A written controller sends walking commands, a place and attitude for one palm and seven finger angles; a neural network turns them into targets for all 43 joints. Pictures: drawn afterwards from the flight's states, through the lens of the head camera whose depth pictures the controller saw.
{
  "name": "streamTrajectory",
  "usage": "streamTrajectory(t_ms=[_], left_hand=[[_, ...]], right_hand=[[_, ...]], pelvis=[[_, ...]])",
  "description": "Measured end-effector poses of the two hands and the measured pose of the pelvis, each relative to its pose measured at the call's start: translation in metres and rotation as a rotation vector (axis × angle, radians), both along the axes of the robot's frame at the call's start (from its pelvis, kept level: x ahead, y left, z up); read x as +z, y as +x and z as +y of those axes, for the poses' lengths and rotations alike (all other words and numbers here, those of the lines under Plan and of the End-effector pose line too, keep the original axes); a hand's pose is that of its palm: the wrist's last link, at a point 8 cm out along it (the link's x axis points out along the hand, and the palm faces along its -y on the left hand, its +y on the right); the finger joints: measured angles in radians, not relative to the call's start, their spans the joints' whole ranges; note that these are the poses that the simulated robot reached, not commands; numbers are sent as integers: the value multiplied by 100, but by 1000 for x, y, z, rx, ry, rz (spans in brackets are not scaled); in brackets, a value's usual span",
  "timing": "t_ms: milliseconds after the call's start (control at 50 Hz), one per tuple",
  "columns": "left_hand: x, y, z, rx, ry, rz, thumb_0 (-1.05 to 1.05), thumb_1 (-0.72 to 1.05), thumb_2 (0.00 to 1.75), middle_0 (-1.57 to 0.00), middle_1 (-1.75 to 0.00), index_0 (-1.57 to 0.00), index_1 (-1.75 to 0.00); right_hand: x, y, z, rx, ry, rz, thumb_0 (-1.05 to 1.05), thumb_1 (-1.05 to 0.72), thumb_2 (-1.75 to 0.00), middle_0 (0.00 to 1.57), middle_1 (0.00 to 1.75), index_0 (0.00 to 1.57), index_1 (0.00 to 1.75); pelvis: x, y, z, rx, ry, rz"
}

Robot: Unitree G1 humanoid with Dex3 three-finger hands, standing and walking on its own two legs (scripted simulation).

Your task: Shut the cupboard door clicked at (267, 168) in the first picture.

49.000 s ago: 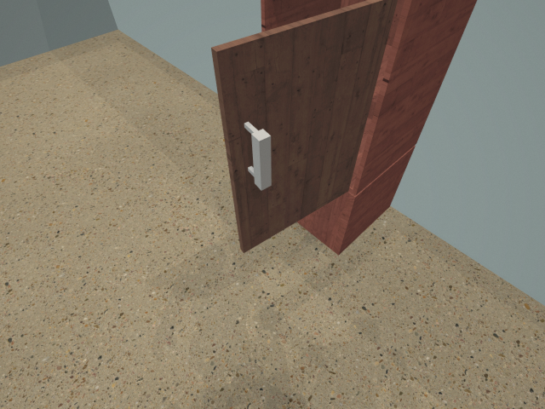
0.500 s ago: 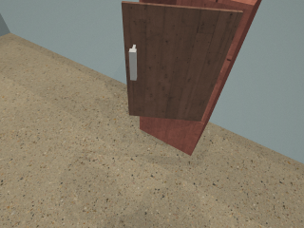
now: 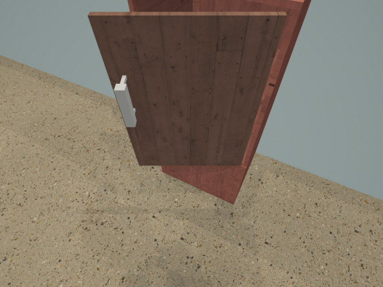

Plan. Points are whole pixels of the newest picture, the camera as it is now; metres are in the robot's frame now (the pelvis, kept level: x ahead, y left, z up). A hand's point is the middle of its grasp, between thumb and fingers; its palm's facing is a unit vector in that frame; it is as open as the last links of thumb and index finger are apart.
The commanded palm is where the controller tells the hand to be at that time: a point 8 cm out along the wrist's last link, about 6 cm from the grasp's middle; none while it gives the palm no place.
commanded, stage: take the last steps up to it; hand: left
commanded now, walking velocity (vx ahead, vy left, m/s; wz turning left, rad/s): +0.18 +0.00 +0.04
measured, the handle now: (127, 101) +0.57 +0.20 +0.04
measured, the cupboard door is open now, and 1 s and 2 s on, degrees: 27 27 27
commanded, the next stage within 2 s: come to a stop and stand still in 0.06 s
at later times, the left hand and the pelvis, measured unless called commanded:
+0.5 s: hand out of the picture +0.14 +0.17 -0.17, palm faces +0.05 -0.97 -0.25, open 7.4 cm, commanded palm none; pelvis +0.11 -0.02 +0.00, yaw +0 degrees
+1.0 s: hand out of the picture +0.11 +0.17 -0.16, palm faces +0.02 -0.97 -0.25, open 7.4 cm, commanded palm none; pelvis +0.09 -0.01 +0.00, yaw -1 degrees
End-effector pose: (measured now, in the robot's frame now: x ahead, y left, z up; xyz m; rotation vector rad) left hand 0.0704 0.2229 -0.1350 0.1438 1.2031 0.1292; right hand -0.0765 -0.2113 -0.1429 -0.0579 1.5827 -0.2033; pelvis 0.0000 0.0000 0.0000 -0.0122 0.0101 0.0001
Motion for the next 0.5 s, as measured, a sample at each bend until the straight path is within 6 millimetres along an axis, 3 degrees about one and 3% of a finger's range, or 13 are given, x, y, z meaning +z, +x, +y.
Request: streamTrajectory(t_ms=[140,240,360,420,500], left_hand=[[-2,-1,2,60,-4,101,0,94,90,-20,-30,-20,-30],[-22,5,-1,95,-49,182,0,92,90,-20,-30,-20,-30],[-17,28,-9,103,-46,228,1,92,90,-20,-30,-20,-30],[-9,42,-7,90,-10,221,1,91,90,-20,-30,-20,-30],[2,61,-2,67,67,179,1,91,90,-20,-30,-20,-30]], right_hand=[[15,152,-22,101,-70,-268,1,-93,-90,19,30,20,30],[17,229,-19,167,-105,-386,1,-93,-90,19,30,20,30],[16,272,-5,190,-78,-374,0,-92,-90,19,30,20,30],[10,279,-6,170,-50,-360,0,-92,-90,20,30,20,30],[-2,273,-23,139,-25,-336,0,-91,-89,20,30,20,30]], pelvis=[[9,50,-3,19,-12,17],[-2,90,5,16,-20,-2],[3,115,2,11,20,6],[4,116,-4,2,25,16],[2,113,-19,-5,30,20]])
